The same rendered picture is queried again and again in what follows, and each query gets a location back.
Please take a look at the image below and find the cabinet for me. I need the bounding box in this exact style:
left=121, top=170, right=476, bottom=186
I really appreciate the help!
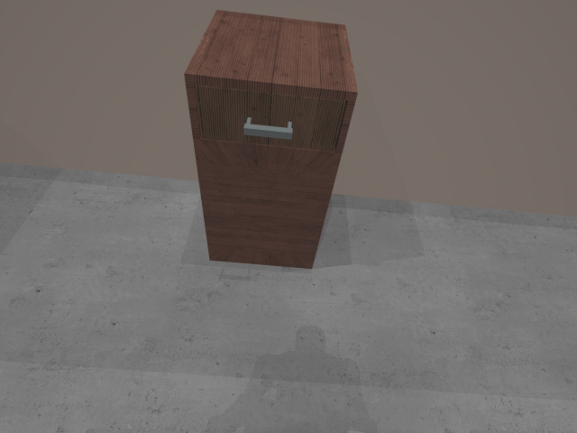
left=184, top=10, right=358, bottom=269

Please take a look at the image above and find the drawer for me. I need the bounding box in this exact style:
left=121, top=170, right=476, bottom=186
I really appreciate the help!
left=196, top=85, right=345, bottom=152

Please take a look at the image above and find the handle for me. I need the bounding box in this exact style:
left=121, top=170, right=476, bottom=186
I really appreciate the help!
left=243, top=117, right=293, bottom=140

